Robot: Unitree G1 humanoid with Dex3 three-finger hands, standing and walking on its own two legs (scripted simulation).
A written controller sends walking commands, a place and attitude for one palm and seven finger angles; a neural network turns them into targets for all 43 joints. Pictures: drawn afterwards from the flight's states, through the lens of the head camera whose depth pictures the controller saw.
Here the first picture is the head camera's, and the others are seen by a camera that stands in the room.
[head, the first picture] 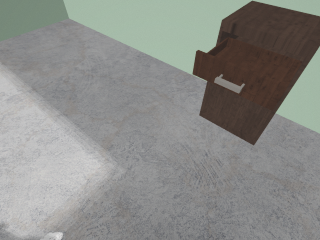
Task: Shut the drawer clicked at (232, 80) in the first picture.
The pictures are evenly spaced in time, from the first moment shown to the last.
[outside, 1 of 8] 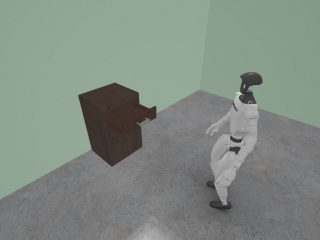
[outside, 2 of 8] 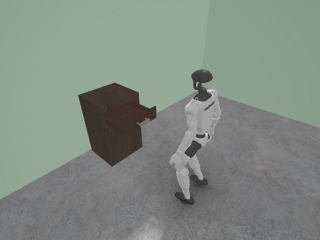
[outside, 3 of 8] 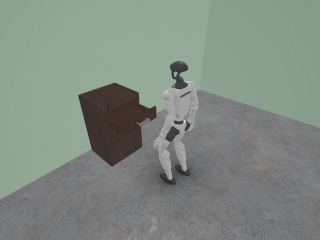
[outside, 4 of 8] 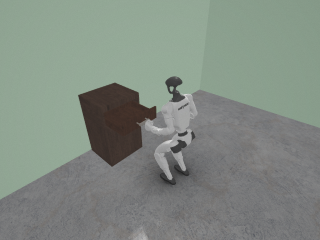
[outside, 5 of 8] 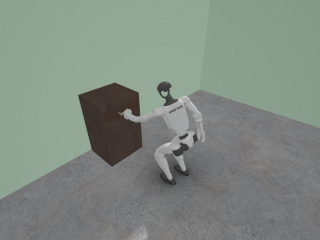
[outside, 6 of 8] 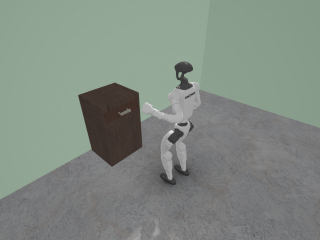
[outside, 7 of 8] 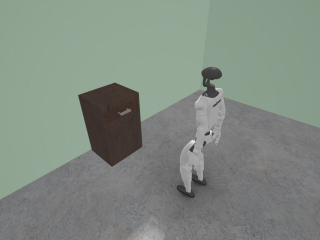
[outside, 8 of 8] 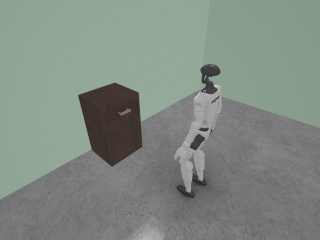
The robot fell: no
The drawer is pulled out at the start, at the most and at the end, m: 0.30 0.30 0.00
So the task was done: yes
